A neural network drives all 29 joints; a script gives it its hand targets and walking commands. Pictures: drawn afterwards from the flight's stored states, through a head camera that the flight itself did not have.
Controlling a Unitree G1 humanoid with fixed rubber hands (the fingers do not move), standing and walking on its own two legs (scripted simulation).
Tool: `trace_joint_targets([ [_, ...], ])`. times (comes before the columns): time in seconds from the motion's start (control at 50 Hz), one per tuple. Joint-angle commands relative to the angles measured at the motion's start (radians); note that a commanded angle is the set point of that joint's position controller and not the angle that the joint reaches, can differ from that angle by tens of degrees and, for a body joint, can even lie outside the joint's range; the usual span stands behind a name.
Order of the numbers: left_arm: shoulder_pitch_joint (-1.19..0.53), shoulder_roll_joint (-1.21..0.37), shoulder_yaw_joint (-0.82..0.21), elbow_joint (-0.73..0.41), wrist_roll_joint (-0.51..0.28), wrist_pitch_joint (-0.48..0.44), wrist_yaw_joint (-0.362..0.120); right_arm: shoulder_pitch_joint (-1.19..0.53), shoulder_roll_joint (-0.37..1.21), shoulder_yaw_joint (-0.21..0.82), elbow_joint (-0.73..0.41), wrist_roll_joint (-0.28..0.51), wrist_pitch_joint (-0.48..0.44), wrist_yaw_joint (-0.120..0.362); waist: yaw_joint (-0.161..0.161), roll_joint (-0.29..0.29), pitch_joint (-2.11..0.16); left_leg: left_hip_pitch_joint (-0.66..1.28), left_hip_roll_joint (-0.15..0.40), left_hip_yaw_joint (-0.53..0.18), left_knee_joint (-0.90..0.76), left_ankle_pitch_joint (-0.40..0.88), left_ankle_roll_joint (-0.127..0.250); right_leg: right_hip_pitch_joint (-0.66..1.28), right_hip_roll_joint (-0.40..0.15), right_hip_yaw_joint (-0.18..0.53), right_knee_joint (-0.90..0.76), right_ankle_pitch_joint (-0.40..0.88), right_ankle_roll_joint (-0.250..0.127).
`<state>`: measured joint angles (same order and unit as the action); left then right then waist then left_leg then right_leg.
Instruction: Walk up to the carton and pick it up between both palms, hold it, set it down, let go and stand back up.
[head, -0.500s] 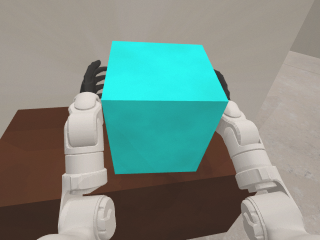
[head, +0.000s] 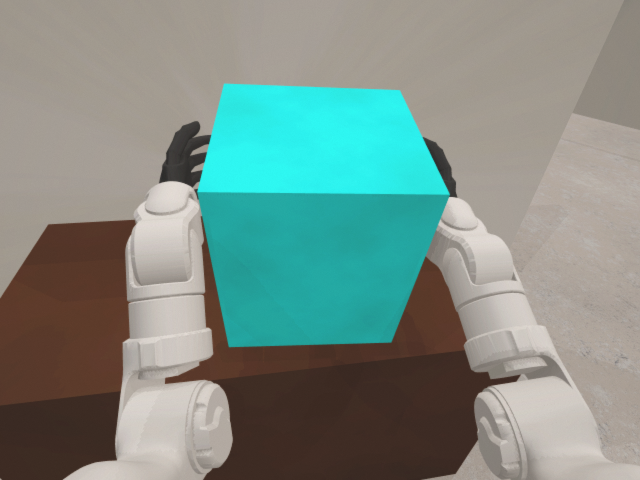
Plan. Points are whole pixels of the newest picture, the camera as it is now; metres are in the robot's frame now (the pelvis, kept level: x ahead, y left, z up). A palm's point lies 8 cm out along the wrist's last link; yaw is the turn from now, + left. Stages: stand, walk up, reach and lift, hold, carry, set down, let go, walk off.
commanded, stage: hold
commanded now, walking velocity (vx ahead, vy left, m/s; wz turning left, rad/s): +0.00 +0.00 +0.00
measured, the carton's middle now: (312, 220) +0.36 +0.01 +0.20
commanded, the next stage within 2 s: set down in 0.74 s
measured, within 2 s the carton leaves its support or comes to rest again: neither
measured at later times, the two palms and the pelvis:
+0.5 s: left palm (188, 184) +0.38 +0.16 +0.24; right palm (433, 202) +0.37 -0.14 +0.22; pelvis +0.01 +0.00 +0.00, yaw +0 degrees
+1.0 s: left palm (189, 186) +0.38 +0.16 +0.23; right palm (432, 209) +0.37 -0.14 +0.21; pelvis +0.02 +0.01 +0.00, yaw +0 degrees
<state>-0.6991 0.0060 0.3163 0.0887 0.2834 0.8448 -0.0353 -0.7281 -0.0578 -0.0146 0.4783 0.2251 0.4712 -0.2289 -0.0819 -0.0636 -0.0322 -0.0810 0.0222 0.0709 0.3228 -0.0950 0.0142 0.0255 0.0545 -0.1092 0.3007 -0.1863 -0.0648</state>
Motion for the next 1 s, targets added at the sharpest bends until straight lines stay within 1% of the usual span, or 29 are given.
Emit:
trace_joint_targets([
  [0.0,-0.622,-0.524,-0.446,-0.021,-0.134,-0.051,-0.151,-0.894,0.565,0.278,-0.281,0.074,-0.087,0.107,-0.015,0.086,-0.293,0.204,-0.015,-0.044,-0.035,-0.040,0.035,-0.121,-0.042,0.077,-0.087,0.061,0.109],
  [0.1,-0.669,-0.532,-0.446,-0.010,-0.145,-0.079,-0.146,-0.935,0.588,0.272,-0.266,0.065,-0.108,0.112,-0.016,0.077,-0.327,0.211,-0.019,-0.050,-0.032,-0.047,0.036,-0.115,-0.046,0.080,-0.085,0.058,0.115],
  [0.12,-0.678,-0.534,-0.444,-0.002,-0.148,-0.086,-0.143,-0.945,0.594,0.272,-0.262,0.063,-0.114,0.113,-0.005,0.077,-0.334,0.210,-0.017,-0.048,-0.029,-0.056,0.038,-0.117,-0.049,0.087,-0.086,0.050,0.114],
  [0.14,-0.682,-0.533,-0.446,-0.008,-0.148,-0.091,-0.138,-0.953,0.597,0.272,-0.277,0.069,-0.123,0.115,-0.006,0.077,-0.357,0.218,-0.019,-0.049,-0.028,-0.047,0.039,-0.108,-0.048,0.082,-0.082,0.059,0.114],
  [0.18,-0.687,-0.533,-0.443,0.015,-0.147,-0.098,-0.133,-0.960,0.598,0.276,-0.257,0.067,-0.130,0.116,-0.005,0.059,-0.359,0.223,-0.019,-0.050,-0.025,-0.039,0.038,-0.115,-0.045,0.082,-0.080,0.055,0.116],
  [0.2,-0.681,-0.537,-0.443,0.006,-0.147,-0.101,-0.130,-0.961,0.598,0.274,-0.272,0.063,-0.135,0.117,-0.004,0.060,-0.367,0.225,-0.017,-0.047,-0.027,-0.038,0.041,-0.109,-0.042,0.077,-0.079,0.064,0.116],
  [0.24,-0.683,-0.535,-0.444,0.020,-0.143,-0.104,-0.127,-0.959,0.588,0.273,-0.253,0.061,-0.141,0.118,0.001,0.064,-0.351,0.227,-0.015,-0.049,-0.028,-0.045,0.038,-0.124,-0.042,0.078,-0.083,0.047,0.117],
  [0.34,-0.675,-0.529,-0.433,0.054,-0.132,-0.102,-0.128,-0.956,0.576,0.260,-0.221,0.050,-0.151,0.118,-0.005,0.059,-0.321,0.224,-0.013,-0.049,-0.033,-0.050,0.040,-0.123,-0.045,0.080,-0.093,0.046,0.118],
  [0.42,-0.641,-0.540,-0.461,-0.013,-0.144,-0.101,-0.121,-0.940,0.566,0.286,-0.283,0.087,-0.161,0.109,-0.013,0.084,-0.390,0.272,-0.015,-0.056,0.000,0.081,0.022,-0.086,-0.037,0.072,-0.073,0.178,0.119],
  [0.44,-0.632,-0.546,-0.471,-0.030,-0.147,-0.097,-0.120,-0.928,0.564,0.292,-0.294,0.092,-0.159,0.105,-0.023,0.091,-0.401,0.292,-0.018,-0.057,0.008,0.117,0.016,-0.083,-0.030,0.063,-0.067,0.211,0.119],
  [0.48,-0.615,-0.537,-0.482,-0.064,-0.145,-0.090,-0.121,-0.892,0.552,0.310,-0.297,0.104,-0.150,0.100,-0.027,0.099,-0.400,0.304,-0.015,-0.062,0.022,0.162,0.008,-0.075,-0.034,0.074,-0.060,0.263,0.122],
  [0.54,-0.584,-0.537,-0.504,-0.109,-0.148,-0.075,-0.120,-0.859,0.535,0.334,-0.328,0.122,-0.140,0.098,-0.027,0.116,-0.396,0.323,-0.015,-0.065,0.036,0.229,-0.012,-0.073,-0.023,0.067,-0.050,0.287,0.117],
  [0.58,-0.569,-0.532,-0.509,-0.131,-0.152,-0.065,-0.120,-0.847,0.525,0.336,-0.349,0.130,-0.135,0.097,-0.031,0.116,-0.391,0.327,-0.016,-0.066,0.041,0.241,-0.013,-0.073,-0.022,0.066,-0.054,0.296,0.117],
  [0.64,-0.552,-0.527,-0.534,-0.190,-0.163,-0.061,-0.115,-0.832,0.530,0.365,-0.408,0.148,-0.128,0.095,-0.028,0.113,-0.425,0.332,-0.014,-0.071,0.049,0.285,-0.014,-0.060,-0.019,0.062,-0.044,0.340,0.115],
  [0.66,-0.552,-0.527,-0.545,-0.231,-0.173,-0.062,-0.111,-0.827,0.532,0.380,-0.450,0.164,-0.129,0.093,-0.026,0.108,-0.450,0.348,-0.014,-0.076,0.056,0.317,-0.015,-0.048,-0.018,0.064,-0.038,0.377,0.117],
  [0.68,-0.535,-0.525,-0.543,-0.227,-0.174,-0.056,-0.109,-0.815,0.522,0.388,-0.441,0.167,-0.120,0.091,-0.022,0.107,-0.435,0.345,-0.016,-0.074,0.058,0.329,-0.021,-0.050,-0.017,0.063,-0.038,0.383,0.117],
  [0.7,-0.541,-0.521,-0.553,-0.258,-0.174,-0.057,-0.106,-0.826,0.525,0.396,-0.486,0.173,-0.121,0.090,-0.023,0.109,-0.456,0.355,-0.015,-0.076,0.065,0.344,-0.023,-0.053,-0.014,0.063,-0.034,0.391,0.119],
  [0.72,-0.530,-0.515,-0.551,-0.240,-0.169,-0.050,-0.106,-0.809,0.510,0.388,-0.451,0.164,-0.112,0.090,-0.026,0.119,-0.429,0.342,-0.014,-0.076,0.062,0.331,-0.023,-0.071,-0.018,0.072,-0.040,0.383,0.117],
  [0.74,-0.568,-0.502,-0.561,-0.252,-0.180,-0.055,-0.110,-0.784,0.499,0.397,-0.452,0.159,-0.115,0.092,-0.041,0.105,-0.433,0.364,-0.014,-0.088,0.066,0.335,-0.022,-0.042,-0.017,0.062,-0.022,0.381,0.100],
  [0.76,-0.558,-0.508,-0.566,-0.254,-0.178,-0.053,-0.113,-0.776,0.506,0.400,-0.456,0.155,-0.110,0.093,-0.044,0.099,-0.427,0.358,-0.014,-0.086,0.066,0.331,-0.018,-0.041,-0.020,0.067,-0.025,0.391,0.097],
  [0.78,-0.552,-0.498,-0.552,-0.238,-0.169,-0.057,-0.117,-0.777,0.506,0.384,-0.449,0.146,-0.112,0.093,-0.041,0.099,-0.409,0.341,-0.014,-0.086,0.061,0.313,-0.019,-0.043,-0.024,0.066,-0.022,0.374,0.095],
  [0.8,-0.561,-0.506,-0.554,-0.234,-0.169,-0.059,-0.121,-0.762,0.504,0.389,-0.438,0.137,-0.112,0.095,-0.047,0.100,-0.402,0.333,-0.016,-0.081,0.052,0.291,-0.016,-0.042,-0.023,0.066,-0.028,0.356,0.094],
  [0.82,-0.548,-0.504,-0.536,-0.214,-0.164,-0.061,-0.121,-0.767,0.503,0.377,-0.431,0.137,-0.116,0.098,-0.031,0.099,-0.388,0.334,-0.015,-0.081,0.047,0.283,-0.017,-0.052,-0.020,0.062,-0.027,0.338,0.095],
  [0.86,-0.555,-0.490,-0.501,-0.161,-0.143,-0.076,-0.129,-0.782,0.487,0.335,-0.397,0.109,-0.128,0.103,-0.038,0.093,-0.341,0.312,-0.014,-0.073,0.028,0.211,-0.007,-0.072,-0.026,0.058,-0.038,0.277,0.095],
  [0.9,-0.546,-0.480,-0.469,-0.109,-0.135,-0.093,-0.139,-0.791,0.486,0.321,-0.358,0.085,-0.152,0.112,-0.021,0.073,-0.316,0.304,-0.014,-0.075,0.010,0.162,0.004,-0.071,-0.028,0.061,-0.047,0.240,0.096],
  [0.92,-0.553,-0.479,-0.441,-0.082,-0.118,-0.109,-0.143,-0.800,0.482,0.293,-0.334,0.067,-0.167,0.115,-0.020,0.079,-0.299,0.293,-0.016,-0.064,0.006,0.130,0.010,-0.082,-0.035,0.063,-0.048,0.218,0.097],
  [0.94,-0.545,-0.482,-0.426,-0.054,-0.108,-0.125,-0.147,-0.803,0.490,0.281,-0.318,0.042,-0.186,0.122,-0.012,0.061,-0.300,0.287,-0.012,-0.070,-0.005,0.103,0.016,-0.081,-0.037,0.064,-0.053,0.203,0.101],
  [0.96,-0.544,-0.485,-0.414,-0.026,-0.094,-0.142,-0.154,-0.799,0.493,0.259,-0.294,0.021,-0.206,0.129,-0.015,0.064,-0.291,0.290,-0.016,-0.060,-0.013,0.090,0.014,-0.086,-0.032,0.052,-0.058,0.195,0.105],
  [0.98,-0.537,-0.475,-0.395,0.004,-0.082,-0.163,-0.159,-0.795,0.486,0.237,-0.265,0.001,-0.230,0.137,-0.006,0.066,-0.270,0.291,-0.012,-0.058,-0.020,0.081,0.015,-0.098,-0.034,0.049,-0.061,0.173,0.103],
])
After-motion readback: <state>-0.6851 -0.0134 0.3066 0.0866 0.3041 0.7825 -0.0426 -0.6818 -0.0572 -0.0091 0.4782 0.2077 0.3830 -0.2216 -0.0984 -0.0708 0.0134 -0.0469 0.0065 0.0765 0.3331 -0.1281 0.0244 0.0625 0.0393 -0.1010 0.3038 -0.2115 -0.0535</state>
